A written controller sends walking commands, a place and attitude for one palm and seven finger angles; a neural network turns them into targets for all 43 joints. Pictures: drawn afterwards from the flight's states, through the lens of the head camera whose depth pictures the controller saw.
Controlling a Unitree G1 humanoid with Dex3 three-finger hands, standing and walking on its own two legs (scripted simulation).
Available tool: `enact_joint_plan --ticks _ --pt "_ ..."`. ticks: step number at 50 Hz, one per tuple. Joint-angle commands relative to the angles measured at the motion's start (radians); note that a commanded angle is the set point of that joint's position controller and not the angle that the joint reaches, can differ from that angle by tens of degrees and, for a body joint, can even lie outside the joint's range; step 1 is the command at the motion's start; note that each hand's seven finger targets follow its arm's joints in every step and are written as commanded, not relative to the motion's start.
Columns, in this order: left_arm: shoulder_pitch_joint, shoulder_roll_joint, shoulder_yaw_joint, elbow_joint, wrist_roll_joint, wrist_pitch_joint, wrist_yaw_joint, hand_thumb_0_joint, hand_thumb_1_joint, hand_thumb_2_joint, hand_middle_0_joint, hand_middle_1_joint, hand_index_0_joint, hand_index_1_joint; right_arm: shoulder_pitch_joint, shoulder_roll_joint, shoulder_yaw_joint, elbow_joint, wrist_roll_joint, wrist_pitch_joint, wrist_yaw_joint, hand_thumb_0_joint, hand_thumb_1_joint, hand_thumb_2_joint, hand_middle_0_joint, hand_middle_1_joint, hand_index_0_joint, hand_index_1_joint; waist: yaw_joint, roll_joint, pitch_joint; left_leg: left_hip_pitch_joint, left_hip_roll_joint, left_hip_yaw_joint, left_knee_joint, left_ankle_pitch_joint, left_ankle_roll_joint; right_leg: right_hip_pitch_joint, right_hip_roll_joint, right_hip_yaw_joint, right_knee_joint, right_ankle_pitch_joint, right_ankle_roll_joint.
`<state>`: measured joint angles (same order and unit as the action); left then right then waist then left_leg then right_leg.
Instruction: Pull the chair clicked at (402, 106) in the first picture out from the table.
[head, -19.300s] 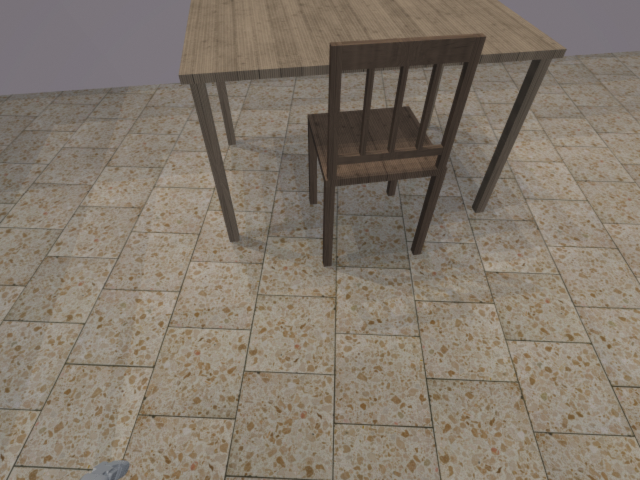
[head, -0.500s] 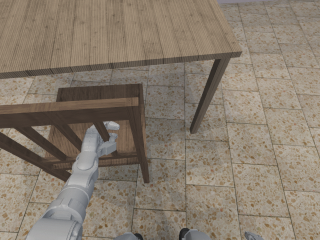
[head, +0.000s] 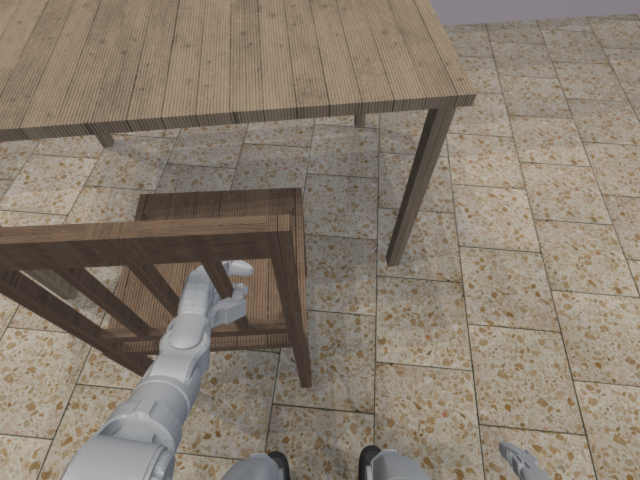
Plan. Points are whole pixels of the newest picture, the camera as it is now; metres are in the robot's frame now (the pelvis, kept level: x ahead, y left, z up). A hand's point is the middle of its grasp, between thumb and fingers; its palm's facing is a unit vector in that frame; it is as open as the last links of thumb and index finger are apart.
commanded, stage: step backward, pulling the chair out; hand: left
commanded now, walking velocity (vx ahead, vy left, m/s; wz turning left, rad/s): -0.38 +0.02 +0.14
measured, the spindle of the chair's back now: (169, 299) +0.37 +0.23 -0.09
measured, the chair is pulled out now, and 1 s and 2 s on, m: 0.17 0.20 0.24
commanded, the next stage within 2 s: stop walking, hand still on the chair in 1.68 s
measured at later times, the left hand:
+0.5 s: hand (241, 319) +0.33 +0.12 -0.07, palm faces +0.00 -0.98 -0.19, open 5.1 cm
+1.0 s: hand (240, 319) +0.33 +0.12 -0.07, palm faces -0.03 -0.98 -0.19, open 5.0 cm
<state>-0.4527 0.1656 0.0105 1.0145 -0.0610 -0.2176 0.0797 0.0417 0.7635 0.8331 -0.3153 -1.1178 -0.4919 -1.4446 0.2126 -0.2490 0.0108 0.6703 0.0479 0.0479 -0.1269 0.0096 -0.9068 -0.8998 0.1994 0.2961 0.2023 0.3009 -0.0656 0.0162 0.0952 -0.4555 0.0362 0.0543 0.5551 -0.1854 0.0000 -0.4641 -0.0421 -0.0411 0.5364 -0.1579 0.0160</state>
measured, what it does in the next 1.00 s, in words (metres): stands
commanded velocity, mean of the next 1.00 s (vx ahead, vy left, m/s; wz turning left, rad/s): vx -0.38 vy -0.01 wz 0.11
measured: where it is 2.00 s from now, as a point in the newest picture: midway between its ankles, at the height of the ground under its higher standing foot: outside the picture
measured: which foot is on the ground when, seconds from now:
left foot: down 0.00-1.00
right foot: down 0.00-1.00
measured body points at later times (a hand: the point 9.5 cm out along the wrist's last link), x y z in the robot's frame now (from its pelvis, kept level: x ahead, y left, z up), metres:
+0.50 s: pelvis -0.02 -0.01 -0.01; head +0.05 -0.03 +0.44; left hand +0.32 +0.17 -0.05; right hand +0.08 -0.26 -0.14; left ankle +0.06 +0.12 -0.73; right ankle +0.07 -0.13 -0.73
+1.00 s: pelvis -0.02 +0.00 +0.00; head +0.05 -0.01 +0.44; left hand +0.32 +0.17 -0.05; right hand +0.09 -0.26 -0.13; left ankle +0.06 +0.12 -0.73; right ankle +0.07 -0.13 -0.73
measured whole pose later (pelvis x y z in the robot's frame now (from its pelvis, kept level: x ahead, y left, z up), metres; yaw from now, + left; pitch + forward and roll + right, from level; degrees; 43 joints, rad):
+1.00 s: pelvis -0.02 +0.00 +0.00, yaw +3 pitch +2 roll -1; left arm -0.48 0.14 -0.04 1.07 -0.04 -0.22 0.10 0.04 0.74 0.84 -0.34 -1.20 -0.49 -1.44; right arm 0.20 -0.26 0.03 0.76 0.04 -0.04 -0.13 0.01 -0.91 -0.90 0.20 0.30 0.20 0.30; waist -0.06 0.03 0.12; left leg -0.45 0.01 -0.02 0.61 -0.20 -0.01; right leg -0.43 -0.04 -0.08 0.57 -0.17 0.01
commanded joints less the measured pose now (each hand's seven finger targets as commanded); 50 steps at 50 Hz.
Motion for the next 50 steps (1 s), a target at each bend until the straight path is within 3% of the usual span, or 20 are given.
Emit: enact_joint_plan --ticks 1,2,5,7,12,15,17,18,21,25,26,29,32,34,36,41,44,46,48,50 --pt "-0.334 0.194 0.011 -0.174 0.038 -0.068 0.035 0.0 0.9 0.9 -0.5 -1.45 -0.5 -1.45 0.04 -0.123 -0.043 -0.07 0.001 -0.057 -0.014 0.0 -0.9 -0.9 0.2 0.3 0.2 0.3 0.015 0.044 -0.395 0.15 0.071 -0.095 -0.077 -0.044 0.015 0.149 -0.069 0.079 -0.111 -0.108 -0.018" --pt "-0.328 0.195 0.011 -0.159 0.039 -0.07 0.036 0.0 0.9 0.9 -0.5 -1.45 -0.5 -1.45 0.044 -0.12 -0.043 -0.066 0.001 -0.064 -0.013 0.0 -0.9 -0.9 0.2 0.3 0.2 0.3 0.015 -0.003 -0.383 0.16 0.055 -0.082 -0.054 -0.078 0.011 0.126 -0.088 0.094 -0.146 -0.144 -0.02" --pt "-0.329 0.223 0.025 -0.135 0.042 -0.08 0.047 0.0 0.9 0.9 -0.5 -1.45 -0.5 -1.45 0.058 -0.13 -0.049 -0.042 0.003 -0.087 -0.014 0.0 -0.9 -0.9 0.2 0.3 0.2 0.3 0.014 -0.062 -0.386 0.202 0.013 -0.06 0.006 -0.137 0.0 0.082 -0.146 0.135 -0.223 -0.222 -0.045" --pt "-0.33 0.192 0.002 -0.125 0.043 -0.083 0.047 0.0 0.9 0.9 -0.5 -1.45 -0.5 -1.45 0.054 -0.127 -0.041 -0.031 0.002 -0.099 -0.014 0.0 -0.9 -0.9 0.2 0.3 0.2 0.3 0.017 -0.046 -0.381 0.219 0.023 -0.073 -0.013 -0.117 0.003 0.068 -0.14 0.116 -0.211 -0.225 -0.04" --pt "-0.337 0.157 -0.017 -0.138 0.041 -0.088 0.05 0.0 0.9 0.9 -0.5 -1.45 -0.5 -1.45 0.027 -0.131 -0.027 -0.041 -0.001 -0.115 -0.022 0.0 -0.9 -0.9 0.2 0.3 0.2 0.3 0.03 0.066 -0.372 0.133 0.111 -0.174 -0.162 -0.103 0.041 0.124 -0.034 0.049 -0.034 -0.202 -0.006" --pt "-0.346 0.165 -0.002 -0.138 0.043 -0.08 0.051 0.0 0.9 0.9 -0.5 -1.45 -0.5 -1.45 0.029 -0.135 -0.033 -0.033 -0.009 -0.113 -0.026 0.0 -0.9 -0.9 0.2 0.3 0.2 0.3 0.035 0.089 -0.398 0.126 0.147 -0.206 -0.148 0.049 0.061 0.164 -0.018 0.049 0.056 -0.089 -0.011" --pt "-0.361 0.151 -0.013 -0.142 0.044 -0.075 0.045 0.0 0.9 0.9 -0.5 -1.45 -0.5 -1.45 0.027 -0.126 -0.032 -0.033 -0.012 -0.111 -0.021 0.0 -0.9 -0.9 0.2 0.3 0.2 0.3 0.036 0.098 -0.386 0.095 0.152 -0.198 -0.13 0.051 0.059 0.179 -0.026 0.056 0.062 -0.088 -0.017" --pt "-0.368 0.148 -0.016 -0.146 0.047 -0.075 0.043 0.0 0.9 0.9 -0.5 -1.45 -0.5 -1.45 0.028 -0.124 -0.032 -0.032 -0.013 -0.112 -0.02 0.0 -0.9 -0.9 0.2 0.3 0.2 0.3 0.036 0.099 -0.386 0.077 0.147 -0.193 -0.124 0.019 0.054 0.188 -0.032 0.061 0.059 -0.098 -0.022" --pt "-0.361 0.167 -0.005 -0.134 0.044 -0.074 0.046 0.0 0.9 0.9 -0.5 -1.45 -0.5 -1.45 0.043 -0.127 -0.039 -0.024 -0.01 -0.116 -0.02 0.0 -0.9 -0.9 0.2 0.3 0.2 0.3 0.03 0.024 -0.377 0.067 0.104 -0.152 -0.068 -0.065 0.033 0.171 -0.068 0.097 -0.017 -0.131 -0.034" --pt "-0.342 0.209 0.019 -0.106 0.048 -0.083 0.054 0.0 0.9 0.9 -0.5 -1.45 -0.5 -1.45 0.067 -0.122 -0.045 -0.001 -0.008 -0.131 -0.019 0.0 -0.9 -0.9 0.2 0.3 0.2 0.3 0.019 -0.105 -0.387 0.165 0.01 -0.074 0.071 -0.13 -0.007 0.092 -0.179 0.171 -0.192 -0.201 -0.073" --pt "-0.342 0.2 0.012 -0.097 0.047 -0.082 0.055 0.0 0.9 0.9 -0.5 -1.45 -0.5 -1.45 0.069 -0.121 -0.041 0.008 -0.008 -0.132 -0.016 0.0 -0.9 -0.9 0.2 0.3 0.2 0.3 0.019 -0.1 -0.384 0.187 0.004 -0.069 0.084 -0.125 -0.01 0.082 -0.197 0.165 -0.205 -0.199 -0.078" --pt "-0.35 0.181 0.0 -0.096 0.046 -0.087 0.052 0.0 0.9 0.9 -0.5 -1.45 -0.5 -1.45 0.051 -0.129 -0.034 0.011 -0.01 -0.135 -0.018 0.0 -0.9 -0.9 0.2 0.3 0.2 0.3 0.019 -0.067 -0.386 0.202 0.035 -0.106 0.006 -0.01 0.001 0.105 -0.151 0.1 -0.149 -0.127 -0.047" --pt "-0.369 0.163 -0.017 -0.12 0.042 -0.091 0.049 0.0 0.9 0.9 -0.5 -1.45 -0.5 -1.45 0.026 -0.138 -0.029 -0.006 -0.011 -0.131 -0.023 0.0 -0.9 -0.9 0.2 0.3 0.2 0.3 0.03 0.052 -0.37 0.147 0.105 -0.188 -0.117 0.029 0.034 0.148 -0.057 0.054 -0.037 -0.142 -0.009" --pt "-0.378 0.145 -0.027 -0.138 0.039 -0.084 0.045 0.0 0.9 0.9 -0.5 -1.45 -0.5 -1.45 0.017 -0.133 -0.027 -0.015 -0.011 -0.122 -0.023 0.0 -0.9 -0.9 0.2 0.3 0.2 0.3 0.036 0.096 -0.391 0.115 0.135 -0.215 -0.129 0.094 0.051 0.193 -0.035 0.051 0.041 -0.076 -0.012" --pt "-0.374 0.146 -0.028 -0.146 0.038 -0.075 0.042 0.0 0.9 0.9 -0.5 -1.45 -0.5 -1.45 0.021 -0.131 -0.028 -0.016 -0.011 -0.116 -0.024 0.0 -0.9 -0.9 0.2 0.3 0.2 0.3 0.037 0.097 -0.396 0.114 0.141 -0.212 -0.118 0.137 0.053 0.209 -0.033 0.054 0.053 -0.045 -0.015" --pt "-0.362 0.174 -0.017 -0.144 0.037 -0.07 0.04 0.0 0.9 0.9 -0.5 -1.45 -0.5 -1.45 0.034 -0.129 -0.037 -0.01 -0.008 -0.114 -0.026 0.0 -0.9 -0.9 0.2 0.3 0.2 0.3 0.032 -0.002 -0.395 0.122 0.081 -0.14 -0.031 0.068 0.014 0.2 -0.094 0.104 -0.058 -0.033 -0.036" --pt "-0.349 0.188 -0.014 -0.129 0.037 -0.071 0.045 0.0 0.9 0.9 -0.5 -1.45 -0.5 -1.45 0.046 -0.118 -0.036 -0.001 -0.004 -0.117 -0.023 0.0 -0.9 -0.9 0.2 0.3 0.2 0.3 0.026 -0.114 -0.396 0.171 0.002 -0.076 0.089 -0.065 -0.016 0.146 -0.207 0.172 -0.202 -0.122 -0.077" --pt "-0.332 0.198 -0.006 -0.113 0.034 -0.061 0.048 0.0 0.9 0.9 -0.5 -1.45 -0.5 -1.45 0.042 -0.12 -0.032 0.011 -0.003 -0.118 -0.021 0.0 -0.9 -0.9 0.2 0.3 0.2 0.3 0.03 -0.135 -0.386 0.191 -0.018 -0.074 0.133 -0.136 -0.021 0.134 -0.244 0.165 -0.231 -0.119 -0.095" --pt "-0.344 0.178 -0.016 -0.122 0.036 -0.059 0.044 0.0 0.9 0.9 -0.5 -1.45 -0.5 -1.45 0.031 -0.122 -0.021 0.011 -0.009 -0.118 -0.023 0.0 -0.9 -0.9 0.2 0.3 0.2 0.3 0.024 -0.12 -0.382 0.202 -0.004 -0.098 0.061 -0.064 -0.014 0.149 -0.21 0.103 -0.184 -0.06 -0.073" --pt "-0.357 0.17 -0.024 -0.123 0.033 -0.062 0.044 0.0 0.9 0.9 -0.5 -1.45 -0.5 -1.45 0.014 -0.149 -0.026 0.004 -0.01 -0.119 -0.029 0.0 -0.9 -0.9 0.2 0.3 0.2 0.3 0.025 -0.013 -0.363 0.216 0.068 -0.171 -0.075 0.112 0.01 0.14 -0.102 0.036 -0.095 -0.064 -0.029"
